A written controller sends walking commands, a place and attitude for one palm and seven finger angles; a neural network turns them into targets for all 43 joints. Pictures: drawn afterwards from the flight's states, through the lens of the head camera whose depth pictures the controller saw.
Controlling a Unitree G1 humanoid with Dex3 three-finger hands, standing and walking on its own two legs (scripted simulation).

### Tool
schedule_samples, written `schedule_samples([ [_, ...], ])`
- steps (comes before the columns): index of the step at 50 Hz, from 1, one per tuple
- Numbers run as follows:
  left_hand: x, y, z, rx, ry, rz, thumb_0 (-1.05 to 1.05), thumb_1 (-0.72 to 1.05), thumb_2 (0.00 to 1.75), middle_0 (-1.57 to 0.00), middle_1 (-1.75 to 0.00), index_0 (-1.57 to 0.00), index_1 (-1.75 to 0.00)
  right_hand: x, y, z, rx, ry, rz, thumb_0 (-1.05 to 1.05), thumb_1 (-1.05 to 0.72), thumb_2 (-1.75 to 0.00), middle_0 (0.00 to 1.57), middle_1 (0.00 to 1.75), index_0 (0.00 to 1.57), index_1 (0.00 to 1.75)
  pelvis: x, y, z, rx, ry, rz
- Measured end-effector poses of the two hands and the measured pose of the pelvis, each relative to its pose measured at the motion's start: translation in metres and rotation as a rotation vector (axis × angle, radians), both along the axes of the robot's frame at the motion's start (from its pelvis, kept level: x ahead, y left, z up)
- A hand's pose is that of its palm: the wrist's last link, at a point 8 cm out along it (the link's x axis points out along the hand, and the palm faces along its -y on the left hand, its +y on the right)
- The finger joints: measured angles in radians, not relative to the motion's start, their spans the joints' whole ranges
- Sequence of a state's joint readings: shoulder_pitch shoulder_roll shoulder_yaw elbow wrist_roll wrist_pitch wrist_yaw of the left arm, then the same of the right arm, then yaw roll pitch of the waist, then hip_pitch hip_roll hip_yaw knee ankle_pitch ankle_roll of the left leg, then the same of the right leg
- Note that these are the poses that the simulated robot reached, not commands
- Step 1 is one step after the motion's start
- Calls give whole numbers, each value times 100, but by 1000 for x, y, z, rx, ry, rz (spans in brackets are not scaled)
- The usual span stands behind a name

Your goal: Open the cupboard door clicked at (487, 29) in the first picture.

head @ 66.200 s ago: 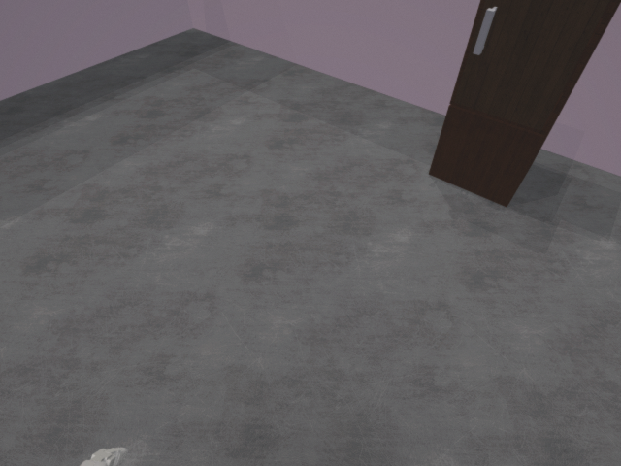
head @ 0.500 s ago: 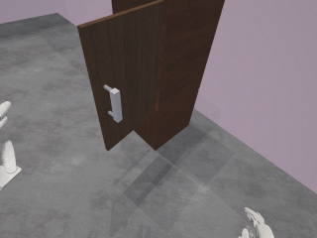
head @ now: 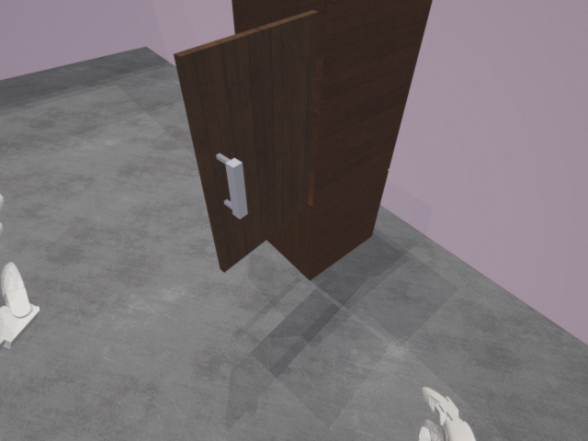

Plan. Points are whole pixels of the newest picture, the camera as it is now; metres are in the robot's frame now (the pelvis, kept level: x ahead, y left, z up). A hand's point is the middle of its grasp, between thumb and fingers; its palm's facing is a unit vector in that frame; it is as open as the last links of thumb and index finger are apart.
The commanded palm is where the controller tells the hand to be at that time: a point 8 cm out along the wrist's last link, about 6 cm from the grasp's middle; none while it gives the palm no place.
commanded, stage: let the arm hang, fingers relaxed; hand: left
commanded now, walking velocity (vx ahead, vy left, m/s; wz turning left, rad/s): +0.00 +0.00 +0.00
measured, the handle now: (230, 185) +0.64 +0.16 -0.04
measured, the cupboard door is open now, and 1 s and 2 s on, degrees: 98 98 98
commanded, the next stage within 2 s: look to check the result in 1.20 s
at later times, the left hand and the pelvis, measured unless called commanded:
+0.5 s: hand out of the picture +0.03 +0.18 -0.17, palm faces +0.04 -0.98 -0.20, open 7.0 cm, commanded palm none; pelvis +0.01 -0.01 +0.01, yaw +2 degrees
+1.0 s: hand out of the picture +0.04 +0.20 -0.15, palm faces +0.03 -0.96 -0.27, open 7.4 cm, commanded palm none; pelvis +0.01 -0.01 +0.01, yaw +1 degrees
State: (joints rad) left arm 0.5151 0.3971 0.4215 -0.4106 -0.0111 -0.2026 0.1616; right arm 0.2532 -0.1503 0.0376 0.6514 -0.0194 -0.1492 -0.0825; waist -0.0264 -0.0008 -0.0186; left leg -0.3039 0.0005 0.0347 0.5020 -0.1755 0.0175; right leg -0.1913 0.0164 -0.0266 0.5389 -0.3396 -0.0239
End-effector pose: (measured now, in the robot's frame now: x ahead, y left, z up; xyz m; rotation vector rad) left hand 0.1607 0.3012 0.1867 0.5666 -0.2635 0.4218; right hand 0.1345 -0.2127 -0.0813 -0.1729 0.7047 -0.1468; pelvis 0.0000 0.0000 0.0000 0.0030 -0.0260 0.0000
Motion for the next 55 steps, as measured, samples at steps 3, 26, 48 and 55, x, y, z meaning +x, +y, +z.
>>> schedule_samples([
  [3, 0, -8, 2, 5, 21, -16, 1, 89, 90, -21, -31, -21, -30, 8, 3, -1, 21, 2, 29, 1, -91, -90, 20, 30, 20, 30, 3, -3, 1, -11, 10, 1],
  [26, -149, -68, -328, -656, 1544, 232, -1, 98, 89, -21, -31, -20, -30, -96, -57, -40, -84, 654, -43, 0, -91, -90, 20, 30, 20, 30, 10, -9, 6, -12, 3, 31],
  [48, -137, -56, -306, -578, 1490, 260, 0, 91, 90, -20, -30, -20, -30, -100, -34, -60, 33, 629, -38, 0, -91, -90, 20, 30, 20, 30, 6, -9, 10, -1, -20, 18],
  [55, -120, -67, -308, -586, 1466, 220, 0, 91, 90, -20, -30, -20, -30, -99, -45, -57, 12, 628, -52, 0, -91, -90, 20, 30, 20, 30, 9, -13, 10, 0, -17, 16],
])
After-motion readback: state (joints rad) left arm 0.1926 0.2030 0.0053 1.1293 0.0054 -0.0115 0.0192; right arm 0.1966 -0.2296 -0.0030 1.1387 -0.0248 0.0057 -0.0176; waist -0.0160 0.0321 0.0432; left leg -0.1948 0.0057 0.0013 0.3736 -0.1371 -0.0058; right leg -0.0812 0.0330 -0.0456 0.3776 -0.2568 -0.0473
